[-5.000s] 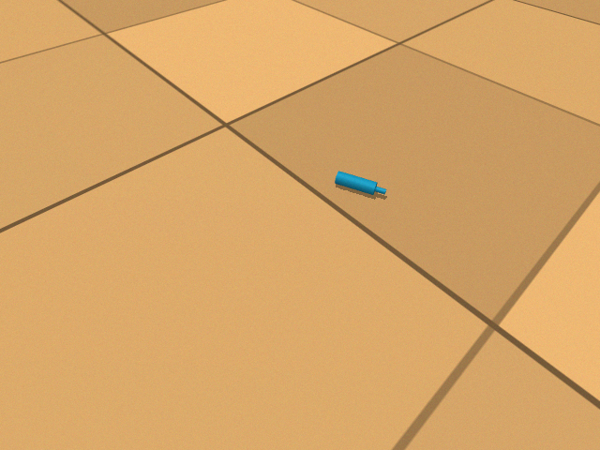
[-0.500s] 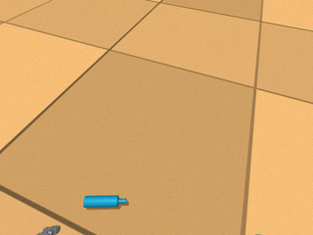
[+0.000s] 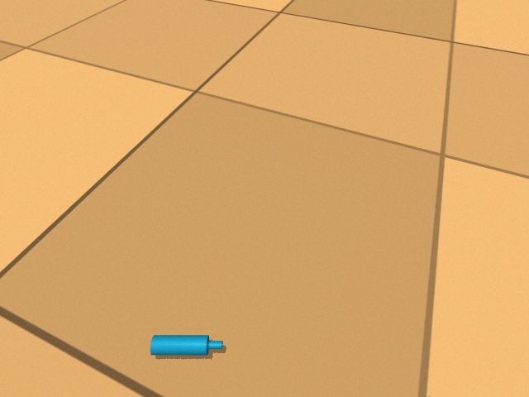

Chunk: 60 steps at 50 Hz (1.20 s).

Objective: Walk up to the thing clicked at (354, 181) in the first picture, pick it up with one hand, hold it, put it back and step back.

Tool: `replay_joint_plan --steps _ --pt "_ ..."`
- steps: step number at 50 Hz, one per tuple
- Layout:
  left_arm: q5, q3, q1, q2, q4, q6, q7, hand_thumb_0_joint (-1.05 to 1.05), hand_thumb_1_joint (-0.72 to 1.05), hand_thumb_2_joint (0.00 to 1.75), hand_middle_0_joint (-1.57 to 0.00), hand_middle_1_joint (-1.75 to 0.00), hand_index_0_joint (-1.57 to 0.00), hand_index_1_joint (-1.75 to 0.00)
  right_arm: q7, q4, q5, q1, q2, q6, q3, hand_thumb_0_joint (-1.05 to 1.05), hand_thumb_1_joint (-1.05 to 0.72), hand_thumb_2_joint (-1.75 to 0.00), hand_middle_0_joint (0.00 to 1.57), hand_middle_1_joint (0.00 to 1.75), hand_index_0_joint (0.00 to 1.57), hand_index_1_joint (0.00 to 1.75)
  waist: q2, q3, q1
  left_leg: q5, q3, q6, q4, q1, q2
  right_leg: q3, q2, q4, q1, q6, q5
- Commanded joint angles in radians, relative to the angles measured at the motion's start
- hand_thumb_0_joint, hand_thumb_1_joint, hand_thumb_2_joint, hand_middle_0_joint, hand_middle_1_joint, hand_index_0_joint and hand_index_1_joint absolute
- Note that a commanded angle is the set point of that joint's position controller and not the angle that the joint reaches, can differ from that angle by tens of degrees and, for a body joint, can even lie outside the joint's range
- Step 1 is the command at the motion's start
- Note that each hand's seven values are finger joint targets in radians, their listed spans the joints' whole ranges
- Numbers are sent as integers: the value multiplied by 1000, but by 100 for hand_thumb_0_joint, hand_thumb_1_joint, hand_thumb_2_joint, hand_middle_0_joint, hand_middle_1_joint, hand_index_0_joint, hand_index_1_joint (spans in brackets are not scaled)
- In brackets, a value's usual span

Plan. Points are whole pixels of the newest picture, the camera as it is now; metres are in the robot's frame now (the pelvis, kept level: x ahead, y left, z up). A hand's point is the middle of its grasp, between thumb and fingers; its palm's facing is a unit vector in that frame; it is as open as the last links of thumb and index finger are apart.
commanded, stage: walk up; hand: left
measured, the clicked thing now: (187, 345) +0.41 +0.27 -0.75
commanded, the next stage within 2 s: stand in 0.44 s
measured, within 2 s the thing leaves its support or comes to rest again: neither
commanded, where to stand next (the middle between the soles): +0.03 +0.00 m, yaw +0 degrees
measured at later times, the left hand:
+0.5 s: hand out of the picture +0.08 +0.25 -0.16, palm faces +0.00 -0.94 -0.34, open 7.4 cm
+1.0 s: hand out of the picture +0.08 +0.25 -0.16, palm faces +0.00 -0.94 -0.35, open 7.4 cm
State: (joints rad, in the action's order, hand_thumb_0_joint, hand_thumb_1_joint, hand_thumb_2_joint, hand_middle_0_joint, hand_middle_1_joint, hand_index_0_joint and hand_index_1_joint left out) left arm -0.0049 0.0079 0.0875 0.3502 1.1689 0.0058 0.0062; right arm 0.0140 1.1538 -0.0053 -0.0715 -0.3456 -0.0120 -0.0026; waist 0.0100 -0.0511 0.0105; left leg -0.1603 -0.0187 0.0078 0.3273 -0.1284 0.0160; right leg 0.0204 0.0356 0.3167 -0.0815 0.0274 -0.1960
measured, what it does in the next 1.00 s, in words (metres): stands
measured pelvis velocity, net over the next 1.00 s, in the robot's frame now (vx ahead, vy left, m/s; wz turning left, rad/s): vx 0.01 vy -0.01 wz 0.01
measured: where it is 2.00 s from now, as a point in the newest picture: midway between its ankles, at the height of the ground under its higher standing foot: outside the picture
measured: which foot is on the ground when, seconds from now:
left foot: down 0.00-1.00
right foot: down 0.00-1.00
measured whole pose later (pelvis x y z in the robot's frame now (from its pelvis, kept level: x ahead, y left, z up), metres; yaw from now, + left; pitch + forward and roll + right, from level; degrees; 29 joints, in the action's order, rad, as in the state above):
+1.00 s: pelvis +0.01 -0.01 +0.00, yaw +1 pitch -1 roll +0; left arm -0.01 0.01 0.10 0.35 1.14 0.01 0.00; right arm 0.01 1.14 -0.01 -0.08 -0.35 -0.01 -0.01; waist 0.01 -0.05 0.00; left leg -0.16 0.00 0.02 0.31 -0.13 0.03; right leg 0.04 0.02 0.30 -0.07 0.02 -0.20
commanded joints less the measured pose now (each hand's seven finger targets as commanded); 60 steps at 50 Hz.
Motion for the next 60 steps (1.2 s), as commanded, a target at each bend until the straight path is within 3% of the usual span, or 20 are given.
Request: replay_joint_plan --steps 1,7,15,21,22,30,48,55,60 --pt "-3 34 -60 205 -63 26 -11 0 90 90 -20 -30 -20 -30 -17 -58 0 51 -214 -22 43 0 -90 -90 20 30 20 30 -9 85 -11 116 93 -33 -53 25 107 -67 91 -52 -11 -32 121" --pt "-7 38 -47 206 -65 23 -11 0 90 90 -20 -30 -20 -30 -18 -58 -1 43 -217 -23 45 0 -90 -90 20 30 20 30 0 75 -13 71 100 -32 -65 10 105 -65 88 -51 -14 -34 88" --pt "-9 43 -44 204 -71 25 -12 0 90 90 -20 -30 -20 -30 -19 -57 -2 28 -213 -22 46 0 -90 -90 20 30 20 30 -6 89 -14 90 100 -32 -55 7 102 -65 89 -56 4 -36 93" --pt "-5 43 -46 205 -74 26 -13 0 90 90 -20 -30 -20 -30 -19 -60 -1 17 -210 -22 44 0 -90 -90 20 30 20 30 -8 76 -16 128 103 -28 -49 5 98 -63 89 -52 4 -35 126" --pt "-3 43 -37 213 -76 25 -15 0 90 90 -20 -30 -20 -30 -22 -63 -2 32 -218 -22 42 0 -90 -90 20 30 20 30 -9 72 -11 158 105 -20 -47 15 113 -74 109 -53 -12 -39 142" --pt "-1 36 -39 208 -82 28 -15 0 90 90 -20 -30 -20 -30 -23 -62 -2 25 -214 -24 38 0 -90 -90 20 30 20 30 -14 115 -15 232 100 -17 -33 48 122 -73 114 -50 15 -38 195" --pt "-4 36 -27 212 -81 27 -16 0 90 90 -20 -30 -20 -30 -19 -67 -2 28 -219 -17 38 0 -90 -90 20 30 20 30 -13 76 -15 139 100 -18 -47 35 117 -69 109 -76 -16 -36 116" --pt "-2 36 -18 209 -86 29 -16 0 90 90 -20 -30 -20 -30 -21 -70 -1 25 -218 -21 37 0 -90 -90 20 30 20 30 0 117 -10 251 97 -23 -28 61 127 -70 117 -56 29 -44 237" --pt "-5 39 -18 214 -84 24 -16 0 90 90 -20 -30 -20 -30 -25 -71 -1 22 -219 -19 34 0 -90 -90 20 30 20 30 -6 99 -9 210 96 -21 -39 52 124 -67 113 -57 20 -42 193"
